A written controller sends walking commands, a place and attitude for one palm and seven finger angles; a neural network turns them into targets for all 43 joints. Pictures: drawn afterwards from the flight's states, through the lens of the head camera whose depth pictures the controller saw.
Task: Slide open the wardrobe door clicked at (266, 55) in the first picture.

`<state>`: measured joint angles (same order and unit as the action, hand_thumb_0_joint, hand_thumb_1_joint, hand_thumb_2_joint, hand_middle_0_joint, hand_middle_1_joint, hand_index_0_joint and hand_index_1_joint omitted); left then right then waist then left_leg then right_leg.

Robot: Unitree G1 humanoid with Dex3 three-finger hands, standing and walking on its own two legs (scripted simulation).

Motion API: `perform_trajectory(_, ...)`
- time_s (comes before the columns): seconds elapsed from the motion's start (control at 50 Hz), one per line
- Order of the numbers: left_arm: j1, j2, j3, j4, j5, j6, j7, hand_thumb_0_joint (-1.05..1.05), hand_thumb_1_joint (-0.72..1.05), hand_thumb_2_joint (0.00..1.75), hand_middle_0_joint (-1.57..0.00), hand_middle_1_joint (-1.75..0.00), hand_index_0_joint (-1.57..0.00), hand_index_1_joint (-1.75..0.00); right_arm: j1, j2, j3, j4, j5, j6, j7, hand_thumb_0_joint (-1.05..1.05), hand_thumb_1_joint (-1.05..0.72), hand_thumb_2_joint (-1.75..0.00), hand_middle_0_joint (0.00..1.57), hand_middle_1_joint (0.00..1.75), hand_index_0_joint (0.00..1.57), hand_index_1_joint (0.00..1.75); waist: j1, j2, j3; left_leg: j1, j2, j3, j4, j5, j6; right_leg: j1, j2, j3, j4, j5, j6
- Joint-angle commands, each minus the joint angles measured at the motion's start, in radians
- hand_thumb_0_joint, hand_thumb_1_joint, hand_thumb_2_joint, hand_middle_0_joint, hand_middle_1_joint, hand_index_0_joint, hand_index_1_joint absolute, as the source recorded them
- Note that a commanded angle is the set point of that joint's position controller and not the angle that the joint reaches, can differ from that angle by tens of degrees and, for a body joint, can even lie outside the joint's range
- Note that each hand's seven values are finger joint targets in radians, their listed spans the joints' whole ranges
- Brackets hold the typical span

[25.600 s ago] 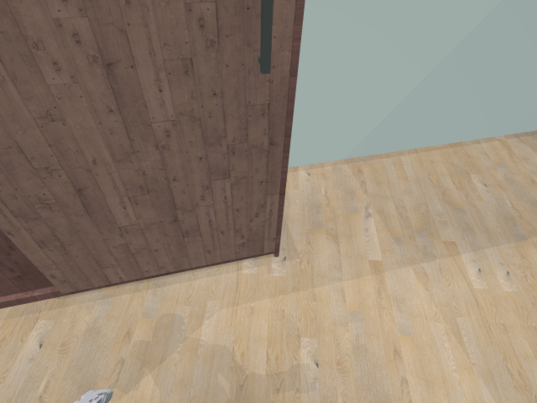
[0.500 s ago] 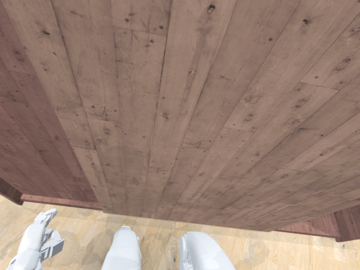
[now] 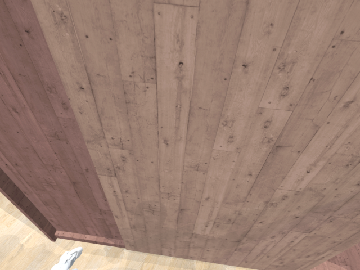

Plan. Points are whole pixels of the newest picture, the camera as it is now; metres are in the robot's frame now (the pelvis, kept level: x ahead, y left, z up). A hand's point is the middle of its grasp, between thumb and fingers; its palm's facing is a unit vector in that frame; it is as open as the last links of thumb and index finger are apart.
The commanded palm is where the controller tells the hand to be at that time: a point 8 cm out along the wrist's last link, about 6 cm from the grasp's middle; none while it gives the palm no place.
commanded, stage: stop walking and hold the door there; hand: right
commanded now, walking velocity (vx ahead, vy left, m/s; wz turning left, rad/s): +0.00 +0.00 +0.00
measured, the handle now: out of the picture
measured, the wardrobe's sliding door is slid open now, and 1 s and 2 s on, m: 0.44 0.44 0.44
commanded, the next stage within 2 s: none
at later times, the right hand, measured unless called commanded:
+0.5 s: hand out of the picture +0.26 -0.47 +0.23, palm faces +0.86 +0.47 -0.19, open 7.1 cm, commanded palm +0.22 -0.46 +0.19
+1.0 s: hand out of the picture +0.25 -0.48 +0.22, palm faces +0.73 +0.63 -0.25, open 7.5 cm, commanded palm +0.20 -0.47 +0.19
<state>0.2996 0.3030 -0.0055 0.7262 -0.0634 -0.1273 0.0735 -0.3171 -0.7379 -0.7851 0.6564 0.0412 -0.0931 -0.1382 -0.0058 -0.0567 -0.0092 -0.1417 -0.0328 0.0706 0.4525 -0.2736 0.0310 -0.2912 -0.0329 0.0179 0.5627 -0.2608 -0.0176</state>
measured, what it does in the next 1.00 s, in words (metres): steps to the right: right foot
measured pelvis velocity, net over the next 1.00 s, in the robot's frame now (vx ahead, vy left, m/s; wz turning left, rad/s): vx -0.08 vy -0.09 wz -0.06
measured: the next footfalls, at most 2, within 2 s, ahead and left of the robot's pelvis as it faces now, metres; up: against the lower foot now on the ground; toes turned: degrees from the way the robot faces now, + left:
right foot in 0.78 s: +0.05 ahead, -0.19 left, +0.00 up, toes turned -4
left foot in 1.08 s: -0.10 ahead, +0.01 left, +0.00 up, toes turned +5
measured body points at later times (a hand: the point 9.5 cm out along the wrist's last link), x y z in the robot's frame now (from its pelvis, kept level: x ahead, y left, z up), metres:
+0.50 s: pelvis +0.00 -0.01 +0.01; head -0.02 +0.01 +0.46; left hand +0.12 +0.25 -0.10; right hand +0.21 -0.49 +0.24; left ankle -0.02 +0.10 -0.74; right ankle +0.04 -0.12 -0.74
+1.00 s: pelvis -0.08 -0.09 +0.00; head -0.03 -0.07 +0.44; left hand +0.14 +0.12 -0.11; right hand +0.21 -0.51 +0.23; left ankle -0.10 +0.04 -0.70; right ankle +0.01 -0.19 -0.74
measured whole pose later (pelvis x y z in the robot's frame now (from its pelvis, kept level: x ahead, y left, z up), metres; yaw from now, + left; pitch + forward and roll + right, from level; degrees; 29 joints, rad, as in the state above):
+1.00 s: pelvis -0.08 -0.09 +0.00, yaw -3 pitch -1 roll +0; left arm 0.09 0.23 -0.02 0.64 -0.08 -0.09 0.05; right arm -0.46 -0.60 -0.51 0.41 0.06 -0.10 -0.17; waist -0.06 -0.06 0.14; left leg -0.33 0.07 0.09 0.84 -0.49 -0.02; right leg -0.36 0.01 -0.03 0.46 -0.08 -0.04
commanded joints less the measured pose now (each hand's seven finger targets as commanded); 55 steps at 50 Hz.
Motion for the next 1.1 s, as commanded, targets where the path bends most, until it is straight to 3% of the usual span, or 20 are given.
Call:
perform_trajectory(0.0,-0.094,0.161,0.062,-0.155,-0.005,-0.039,0.021,0.0,0.9,0.9,-0.2,-0.3,-0.2,-0.3,-0.216,-0.312,0.075,-0.202,-0.013,-0.048,0.012,0.0,-0.9,-0.9,0.45,1.4,0.45,1.4,0.017,-0.049,-0.14,-0.003,0.123,-0.099,-0.027,0.311,-0.007,0.185,-0.098,0.097,-0.177,0.38,-0.039)
perform_trajectory(0.02,-0.1,0.163,0.063,-0.157,-0.006,-0.032,0.021,0.0,0.9,0.9,-0.2,-0.3,-0.2,-0.3,-0.191,-0.315,0.071,-0.213,-0.014,-0.046,0.011,0.0,-0.9,-0.9,0.45,1.4,0.45,1.4,0.006,-0.08,-0.156,-0.022,0.093,-0.081,-0.026,0.255,-0.019,0.222,-0.128,0.126,-0.176,0.468,-0.044)
perform_trajectory(0.08,-0.115,0.155,0.061,-0.149,-0.003,-0.008,0.027,0.0,0.9,0.9,-0.2,-0.3,-0.2,-0.3,-0.16,-0.325,0.076,-0.175,-0.017,-0.035,0.009,0.0,-0.9,-0.9,0.45,1.4,0.45,1.4,0.016,-0.154,-0.067,-0.04,0.089,-0.076,-0.087,0.103,-0.017,0.137,-0.116,0.113,-0.251,0.194,-0.028)
perform_trajectory(0.14,-0.116,0.15,0.057,-0.168,-0.004,-0.014,0.028,0.0,0.9,0.9,-0.2,-0.3,-0.2,-0.3,-0.17,-0.272,0.121,-0.184,-0.018,-0.049,0.003,0.0,-0.9,-0.9,0.45,1.4,0.45,1.4,0.017,-0.092,-0.026,-0.043,0.079,-0.078,-0.113,-0.021,-0.017,0.06,-0.112,0.142,-0.35,-0.128,-0.024)
perform_trajectory(0.2,-0.11,0.149,0.054,-0.169,-0.004,-0.016,0.029,0.0,0.9,0.9,-0.2,-0.3,-0.2,-0.3,-0.181,-0.284,0.118,-0.183,-0.02,-0.062,-0.007,0.0,-0.9,-0.9,0.45,1.4,0.45,1.4,0.013,-0.115,-0.039,-0.025,0.067,-0.065,-0.093,-0.048,-0.019,0.036,-0.114,0.161,-0.421,-0.257,-0.02)
perform_trajectory(0.42,-0.098,0.145,0.056,-0.154,-0.005,-0.01,0.02,0.0,0.9,0.9,-0.2,-0.3,-0.2,-0.3,-0.208,-0.264,0.142,-0.138,-0.024,-0.062,0.0,0.0,-0.9,-0.9,0.45,1.4,0.45,1.4,0.014,-0.009,-0.11,-0.041,0.113,-0.109,-0.171,0.094,-0.008,0.132,-0.074,0.048,-0.229,0.08,-0.016)
perform_trajectory(0.52,-0.115,0.157,0.071,-0.139,-0.003,0.029,0.01,0.0,0.9,0.9,-0.2,-0.3,-0.2,-0.3,-0.19,-0.307,0.094,-0.124,-0.036,-0.05,-0.001,0.0,-0.9,-0.9,0.45,1.4,0.45,1.4,-0.003,0.033,-0.097,0.014,0.248,-0.189,-0.133,0.55,0.03,0.062,-0.039,0.026,-0.008,0.287,0.001)
perform_trajectory(0.56,-0.14,0.151,0.076,-0.15,-0.015,0.04,0.006,0.0,0.9,0.9,-0.2,-0.3,-0.2,-0.3,-0.192,-0.319,0.08,-0.107,-0.032,-0.049,0.01,0.0,-0.9,-0.9,0.45,1.4,0.45,1.4,-0.017,0.134,-0.087,0.078,0.361,-0.249,-0.083,0.806,0.083,-0.086,0.004,0.039,0.175,-0.071,0.012)
perform_trajectory(0.62,-0.162,0.139,0.071,-0.153,-0.021,0.022,0.002,0.0,0.9,0.9,-0.2,-0.3,-0.2,-0.3,-0.224,-0.288,0.092,-0.158,-0.027,-0.069,0.02,0.0,-0.9,-0.9,0.45,1.4,0.45,1.4,-0.018,0.197,-0.074,0.084,0.457,-0.242,-0.035,0.849,0.121,-0.16,-0.026,0.116,0.272,-0.216,0.013)
perform_trajectory(0.66,-0.178,0.138,0.065,-0.143,-0.015,0.024,0.008,0.0,0.9,0.9,-0.2,-0.3,-0.2,-0.3,-0.205,-0.326,0.046,-0.153,-0.038,-0.08,0.017,0.0,-0.9,-0.9,0.45,1.4,0.45,1.4,-0.015,0.201,-0.069,0.035,0.415,-0.164,-0.012,0.797,0.08,-0.091,-0.035,0.086,0.176,-0.163,0.02)
perform_trajectory(0.68,-0.199,0.147,0.062,-0.136,-0.012,0.029,0.011,0.0,0.9,0.9,-0.2,-0.3,-0.2,-0.3,-0.228,-0.313,0.071,-0.197,-0.03,-0.091,0.02,0.0,-0.9,-0.9,0.45,1.4,0.45,1.4,-0.002,0.127,-0.066,0.013,0.398,-0.124,0.002,0.744,0.064,-0.027,-0.037,0.076,0.094,-0.092,0.03)
perform_trajectory(0.74,-0.209,0.124,0.065,-0.149,-0.015,0.032,0.024,0.0,0.9,0.9,-0.2,-0.3,-0.2,-0.3,-0.222,-0.236,0.134,-0.299,-0.021,-0.104,0.015,0.0,-0.9,-0.9,0.45,1.4,0.45,1.4,-0.006,0.103,-0.131,-0.027,0.289,-0.052,0.091,0.613,0.005,0.131,-0.033,-0.019,-0.108,0.358,0.04)
perform_trajectory(0.8,-0.183,0.131,0.072,-0.166,-0.029,0.034,0.012,0.0,0.9,0.9,-0.2,-0.3,-0.2,-0.3,-0.225,-0.073,0.283,-0.376,-0.009,-0.109,0.031,0.0,-0.9,-0.9,0.45,1.4,0.45,1.4,-0.007,-0.066,-0.178,-0.127,0.153,-0.024,0.201,0.102,-0.043,0.227,-0.17,0.049,-0.08,0.805,-0.026)
perform_trajectory(0.84,-0.209,0.111,0.06,-0.193,-0.005,0.021,0.003,0.0,0.9,0.9,-0.2,-0.3,-0.2,-0.3,-0.247,-0.062,0.305,-0.471,-0.01,-0.116,0.032,0.0,-0.9,-0.9,0.45,1.4,0.45,1.4,-0.007,-0.238,-0.185,-0.148,0.084,0.02,0.407,-0.257,-0.05,0.178,-0.217,0.131,-0.229,0.765,-0.083)
perform_trajectory(0.9,-0.188,0.116,0.065,-0.179,-0.019,0.009,0.004,0.0,0.9,0.9,-0.2,-0.3,-0.2,-0.3,-0.291,-0.068,0.307,-0.514,0.004,-0.108,0.016,0.0,-0.9,-0.9,0.45,1.4,0.45,1.4,-0.008,-0.184,-0.213,-0.178,0.095,0.004,0.468,-0.248,-0.048,0.199,-0.189,0.114,-0.205,0.607,-0.131)
perform_trajectory(1.0,-0.202,0.094,0.039,-0.195,-0.015,-0.003,-0.014,0.0,0.9,0.9,-0.2,-0.3,-0.2,-0.3,-0.387,-0.039,0.373,-0.477,0.013,-0.057,0.023,0.0,-0.9,-0.9,0.45,1.4,0.45,1.4,-0.018,-0.139,-0.231,-0.051,0.098,0.046,0.204,-0.196,-0.036,0.133,-0.121,0.092,-0.246,0.189,-0.097)
perform_trajectory(1.02,-0.212,0.088,0.034,-0.2,-0.01,-0.003,-0.018,0.0,0.9,0.9,-0.2,-0.3,-0.2,-0.3,-0.405,-0.055,0.36,-0.459,0.012,-0.053,0.023,0.0,-0.9,-0.9,0.45,1.4,0.45,1.4,-0.031,-0.112,-0.224,0.008,0.118,0.038,0.069,-0.143,-0.019,0.092,-0.097,0.083,-0.223,0.076,-0.07)
perform_trajectory(1.04,-0.217,0.079,0.03,-0.206,-0.002,0.006,-0.024,0.0,0.9,0.9,-0.2,-0.3,-0.2,-0.3,-0.42,-0.063,0.367,-0.433,0.007,-0.05,0.026,0.0,-0.9,-0.9,0.45,1.4,0.45,1.4,-0.039,0.01,-0.199,0.079,0.229,-0.064,-0.121,-0.066,0.034,-0.023,-0.031,0.048,-0.073,-0.088,-0.019)
perform_trajectory(1.06,-0.212,0.071,0.031,-0.205,0.004,0.018,-0.03,0.0,0.9,0.9,-0.2,-0.3,-0.2,-0.3,-0.448,-0.114,0.353,-0.398,-0.002,-0.055,0.028,0.0,-0.9,-0.9,0.45,1.4,0.45,1.4,-0.032,0.327,-0.139,0.113,0.514,-0.45,-0.258,-0.048,0.143,-0.233,0.086,-0.007,0.259,-0.183,0.054)
perform_trajectory(1.08,-0.195,0.133,0.037,-0.176,0.015,0.024,-0.034,0.0,0.9,0.9,-0.2,-0.3,-0.2,-0.3,-0.464,-0.126,0.331,-0.336,0.018,-0.061,0.022,0.0,-0.9,-0.9,0.45,1.4,0.45,1.4,-0.032,0.301,-0.103,0.042,0.663,-0.543,-0.251,0.208,0.194,-0.335,0.08,0.079,0.546,-0.219,0.083)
